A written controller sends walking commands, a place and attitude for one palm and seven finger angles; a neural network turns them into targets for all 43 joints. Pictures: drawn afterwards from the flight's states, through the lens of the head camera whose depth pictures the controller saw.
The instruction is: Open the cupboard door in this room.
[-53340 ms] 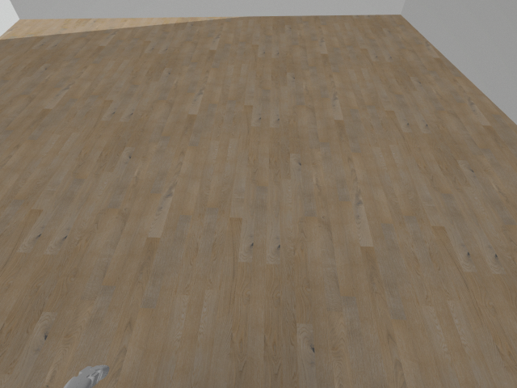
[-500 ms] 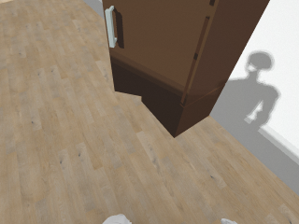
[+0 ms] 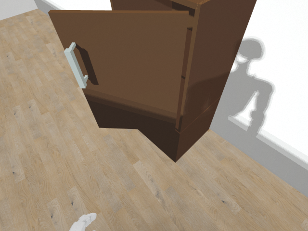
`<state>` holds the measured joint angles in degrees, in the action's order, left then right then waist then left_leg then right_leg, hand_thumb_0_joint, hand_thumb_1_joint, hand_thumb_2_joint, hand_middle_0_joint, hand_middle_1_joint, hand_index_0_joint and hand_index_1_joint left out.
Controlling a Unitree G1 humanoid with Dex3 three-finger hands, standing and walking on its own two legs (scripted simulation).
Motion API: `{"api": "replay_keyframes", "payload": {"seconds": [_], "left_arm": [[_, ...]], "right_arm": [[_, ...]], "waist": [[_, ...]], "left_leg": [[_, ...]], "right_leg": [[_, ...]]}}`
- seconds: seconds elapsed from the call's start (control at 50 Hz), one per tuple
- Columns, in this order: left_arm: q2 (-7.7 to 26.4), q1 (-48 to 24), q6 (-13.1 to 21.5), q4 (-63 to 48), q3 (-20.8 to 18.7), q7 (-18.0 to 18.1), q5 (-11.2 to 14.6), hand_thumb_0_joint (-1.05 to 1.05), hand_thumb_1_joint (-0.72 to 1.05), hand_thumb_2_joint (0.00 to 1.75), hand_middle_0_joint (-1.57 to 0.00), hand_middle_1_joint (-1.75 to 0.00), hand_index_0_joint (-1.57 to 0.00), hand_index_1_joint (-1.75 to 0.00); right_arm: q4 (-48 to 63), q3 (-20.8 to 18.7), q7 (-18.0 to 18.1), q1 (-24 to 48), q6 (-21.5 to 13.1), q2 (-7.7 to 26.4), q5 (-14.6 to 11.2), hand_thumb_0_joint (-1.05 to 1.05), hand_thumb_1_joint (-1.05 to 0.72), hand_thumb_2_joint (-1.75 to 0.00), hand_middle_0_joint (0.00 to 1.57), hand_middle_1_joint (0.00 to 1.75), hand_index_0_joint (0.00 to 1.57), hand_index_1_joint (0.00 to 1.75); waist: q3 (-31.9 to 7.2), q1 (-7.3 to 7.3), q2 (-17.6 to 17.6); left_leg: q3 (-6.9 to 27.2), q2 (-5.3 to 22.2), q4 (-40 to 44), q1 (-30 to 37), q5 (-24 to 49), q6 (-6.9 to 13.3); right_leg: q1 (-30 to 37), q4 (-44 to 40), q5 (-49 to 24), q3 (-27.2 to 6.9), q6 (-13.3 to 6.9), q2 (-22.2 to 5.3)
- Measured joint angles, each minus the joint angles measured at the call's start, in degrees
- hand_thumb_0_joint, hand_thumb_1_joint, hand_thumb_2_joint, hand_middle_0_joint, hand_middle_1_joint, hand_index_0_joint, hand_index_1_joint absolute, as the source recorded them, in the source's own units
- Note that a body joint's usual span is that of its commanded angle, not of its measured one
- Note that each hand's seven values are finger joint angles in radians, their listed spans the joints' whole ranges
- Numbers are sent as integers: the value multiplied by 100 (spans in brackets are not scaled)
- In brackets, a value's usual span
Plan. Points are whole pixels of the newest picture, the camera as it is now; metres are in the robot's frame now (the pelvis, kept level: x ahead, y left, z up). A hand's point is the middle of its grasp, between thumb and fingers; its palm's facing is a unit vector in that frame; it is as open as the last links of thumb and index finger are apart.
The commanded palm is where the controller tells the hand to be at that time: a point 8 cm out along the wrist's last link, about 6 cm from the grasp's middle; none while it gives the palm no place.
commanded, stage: come to a stop and stand still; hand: left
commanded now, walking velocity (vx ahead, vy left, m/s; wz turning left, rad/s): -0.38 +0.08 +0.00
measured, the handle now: (78, 66) +0.62 +0.28 +0.07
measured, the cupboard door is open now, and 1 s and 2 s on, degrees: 42 42 42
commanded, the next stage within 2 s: look again from close up in 1.06 s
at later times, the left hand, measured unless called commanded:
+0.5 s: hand out of the picture +0.08 +0.24 -0.17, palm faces +0.03 -0.97 -0.22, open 7.4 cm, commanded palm none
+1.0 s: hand out of the picture +0.05 +0.17 -0.16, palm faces -0.01 -0.98 -0.18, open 7.3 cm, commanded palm none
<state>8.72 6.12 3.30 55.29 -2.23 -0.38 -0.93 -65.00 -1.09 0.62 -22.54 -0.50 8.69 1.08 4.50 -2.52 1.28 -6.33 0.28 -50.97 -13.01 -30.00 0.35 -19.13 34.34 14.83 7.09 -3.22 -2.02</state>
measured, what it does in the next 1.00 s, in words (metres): steps on the spot: left foot, then right foot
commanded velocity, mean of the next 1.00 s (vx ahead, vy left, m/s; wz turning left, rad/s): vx -0.08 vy -0.04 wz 0.00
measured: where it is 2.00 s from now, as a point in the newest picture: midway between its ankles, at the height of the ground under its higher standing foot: outside the picture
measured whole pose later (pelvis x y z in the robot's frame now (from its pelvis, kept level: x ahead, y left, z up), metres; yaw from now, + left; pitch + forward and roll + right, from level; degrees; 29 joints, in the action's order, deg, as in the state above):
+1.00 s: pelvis +0.02 +0.00 +0.01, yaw -2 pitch -1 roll +0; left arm 9.8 13.2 -0.4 63.1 -0.8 0.9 0.0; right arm -65.6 -1.0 1.7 -15.2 1.5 9.1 1.2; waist 2.4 -1.0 -0.3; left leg -1.2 2.5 -25.7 -13.8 -10.8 -1.6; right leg -6.4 24.6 17.2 2.8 -0.9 0.3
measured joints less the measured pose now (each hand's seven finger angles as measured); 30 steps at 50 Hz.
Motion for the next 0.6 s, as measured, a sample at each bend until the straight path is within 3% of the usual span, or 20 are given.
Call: {"api": "replay_keyframes", "payload": {"seconds": [0.06,0.2,0.24,0.26,0.32,0.38,0.44,0.52,0.6], "left_arm": [[-81,185,-46,94,39,102,27,0,91,90,-20,-29,-20,-30],[147,371,-274,304,-75,197,20,-1,94,90,-20,-29,-20,-30],[176,458,-362,332,-80,187,28,-1,93,90,-20,-29,-20,-30],[200,489,-411,339,-81,183,42,-1,93,90,-20,-29,-20,-30],[324,505,-555,319,-108,217,73,0,92,90,-20,-29,-20,-30],[375,480,-639,319,-141,201,58,0,92,90,-20,-29,-20,-30],[399,496,-666,273,-155,173,50,0,91,90,-20,-29,-20,-30],[395,566,-702,222,-140,117,25,0,91,90,-19,-29,-20,-30],[339,651,-648,211,-87,65,16,0,91,90,-19,-29,-20,-30]], "right_arm": [[83,-7,46,304,111,17,-29,0,-91,-90,20,30,20,30],[472,-73,72,973,228,21,-40,0,-91,-90,20,30,20,30],[563,-106,66,1059,224,100,-23,0,-91,-90,20,30,20,30],[594,-121,71,1089,207,128,-6,0,-91,-90,20,30,20,30],[691,-101,105,1265,208,91,56,0,-91,-90,20,30,20,30],[831,-65,166,1422,200,84,87,0,-91,-90,20,30,20,30],[921,-50,189,1558,199,85,88,0,-91,-90,20,30,20,30],[964,-68,175,1638,189,111,82,0,-90,-90,21,30,20,30],[917,-121,118,1566,206,193,75,0,-90,-90,21,30,21,30]], "waist": [[52,32,-4],[75,191,-166],[39,221,-131],[3,230,-130],[5,330,-301],[20,337,-281],[14,351,-250],[-38,340,-181],[-102,273,-52]], "left_leg": [[237,123,-463,-673,205,-153],[392,206,1251,-866,1136,-342],[364,223,1847,-646,1868,-288],[357,212,1882,-624,1967,-118],[245,140,1701,-652,1666,128],[255,162,1843,-654,1726,144],[246,191,2039,-678,1887,155],[211,270,2231,-721,2056,102],[220,352,2269,-781,2159,-7]], "right_leg": [[319,-489,-169,-7,69,53],[566,-649,-89,-124,228,-27],[538,-361,120,-125,326,-34],[482,-172,248,-121,380,-52],[91,1024,1398,-411,384,-20],[-258,2203,1681,-610,383,160],[-371,2594,1575,-692,444,227],[-178,2115,1500,-655,479,174],[436,598,1126,-516,408,99]]}}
